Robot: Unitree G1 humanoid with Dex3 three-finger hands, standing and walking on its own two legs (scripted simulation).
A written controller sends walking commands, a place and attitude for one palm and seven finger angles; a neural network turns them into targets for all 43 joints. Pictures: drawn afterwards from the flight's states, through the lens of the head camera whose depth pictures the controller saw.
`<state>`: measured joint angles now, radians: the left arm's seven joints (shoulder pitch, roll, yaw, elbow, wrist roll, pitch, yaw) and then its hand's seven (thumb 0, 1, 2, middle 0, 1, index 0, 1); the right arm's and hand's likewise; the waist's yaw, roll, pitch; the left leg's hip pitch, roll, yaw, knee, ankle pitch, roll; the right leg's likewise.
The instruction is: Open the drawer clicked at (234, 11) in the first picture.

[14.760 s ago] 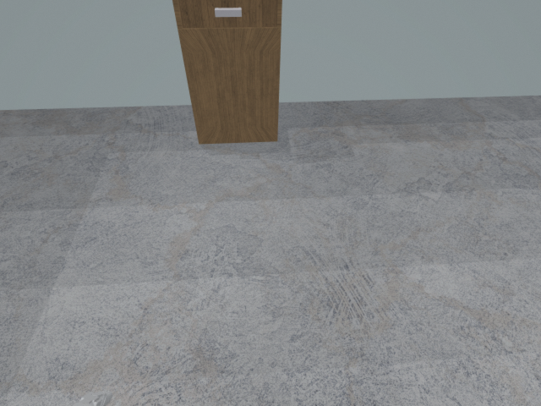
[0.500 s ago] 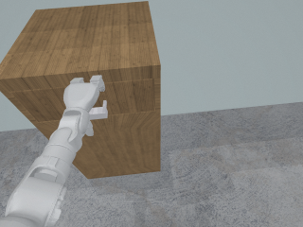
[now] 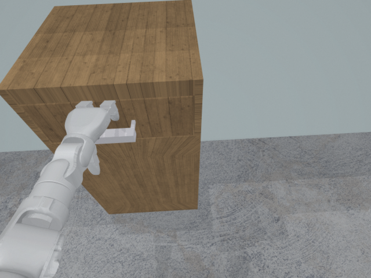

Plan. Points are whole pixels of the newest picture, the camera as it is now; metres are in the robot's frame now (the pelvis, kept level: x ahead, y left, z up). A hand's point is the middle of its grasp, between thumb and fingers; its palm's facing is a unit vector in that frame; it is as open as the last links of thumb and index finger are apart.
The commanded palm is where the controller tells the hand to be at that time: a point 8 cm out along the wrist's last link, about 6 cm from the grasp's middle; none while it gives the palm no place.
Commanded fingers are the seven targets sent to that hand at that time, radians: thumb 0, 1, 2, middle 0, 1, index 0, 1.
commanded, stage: move the hooked fingers above the handle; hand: left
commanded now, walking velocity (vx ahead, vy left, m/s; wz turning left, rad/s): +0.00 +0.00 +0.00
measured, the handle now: (114, 129) +0.49 +0.22 -0.01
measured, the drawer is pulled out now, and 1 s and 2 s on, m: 0.00 0.00 0.00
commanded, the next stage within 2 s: lower the fingers behind the handle in 1.70 s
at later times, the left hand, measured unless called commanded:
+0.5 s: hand (90, 130) +0.43 +0.25 +0.06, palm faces -0.07 +0.00 -1.00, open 13.7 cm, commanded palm +0.41 +0.24 +0.11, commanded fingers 0.00 -0.50 0.30 -0.30 -1.20 -0.30 -1.20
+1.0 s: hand (97, 126) +0.44 +0.23 +0.07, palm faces +0.02 -0.01 -1.00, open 13.6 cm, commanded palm +0.41 +0.24 +0.12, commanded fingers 0.00 -0.50 0.30 -0.30 -1.20 -0.30 -1.20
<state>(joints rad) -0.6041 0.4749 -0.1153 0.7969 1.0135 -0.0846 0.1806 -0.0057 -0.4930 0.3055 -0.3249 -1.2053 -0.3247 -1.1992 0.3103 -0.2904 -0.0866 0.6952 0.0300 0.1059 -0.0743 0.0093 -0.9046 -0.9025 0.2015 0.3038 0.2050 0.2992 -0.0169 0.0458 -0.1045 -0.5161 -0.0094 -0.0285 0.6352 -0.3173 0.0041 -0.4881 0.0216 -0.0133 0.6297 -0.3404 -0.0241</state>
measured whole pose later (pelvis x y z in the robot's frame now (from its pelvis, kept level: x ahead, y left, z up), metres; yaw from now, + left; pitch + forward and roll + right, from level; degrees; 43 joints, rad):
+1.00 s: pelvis +0.00 +0.01 +0.00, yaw -3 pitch +11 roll +0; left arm -0.62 0.41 -0.05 0.85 1.04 0.07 0.26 0.00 -0.49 0.31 -0.36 -1.23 -0.36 -1.23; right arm 0.26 -0.23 -0.03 0.69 0.03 0.15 -0.05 0.01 -0.90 -0.90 0.20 0.30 0.21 0.30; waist -0.03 0.07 -0.13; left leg -0.48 -0.01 0.03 0.61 -0.32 0.02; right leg -0.48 0.02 0.04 0.62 -0.33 0.00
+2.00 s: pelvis +0.00 +0.01 -0.01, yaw +0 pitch +13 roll -1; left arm -0.62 0.46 -0.11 0.79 1.03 -0.16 0.24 -0.01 -0.49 0.31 -0.32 -1.21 -0.32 -1.20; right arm 0.31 -0.29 -0.10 0.71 0.02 0.09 -0.07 0.01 -0.90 -0.90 0.20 0.30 0.21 0.30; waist -0.02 0.04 -0.11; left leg -0.60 -0.02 -0.03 0.71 -0.34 0.02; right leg -0.56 0.01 -0.01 0.69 -0.36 -0.01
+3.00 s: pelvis -0.03 +0.01 -0.03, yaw -1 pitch +18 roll -1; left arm -0.78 0.41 -0.10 1.09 1.06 0.06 0.39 0.00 -0.49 0.31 -0.33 -1.25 -0.30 -1.30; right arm 0.32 -0.23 -0.03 0.70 0.02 0.10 -0.03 0.01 -0.90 -0.90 0.20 0.30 0.21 0.30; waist -0.07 0.05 -0.17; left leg -0.79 -0.01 -0.01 0.84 -0.36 0.02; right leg -0.75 0.03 0.00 0.81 -0.37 -0.01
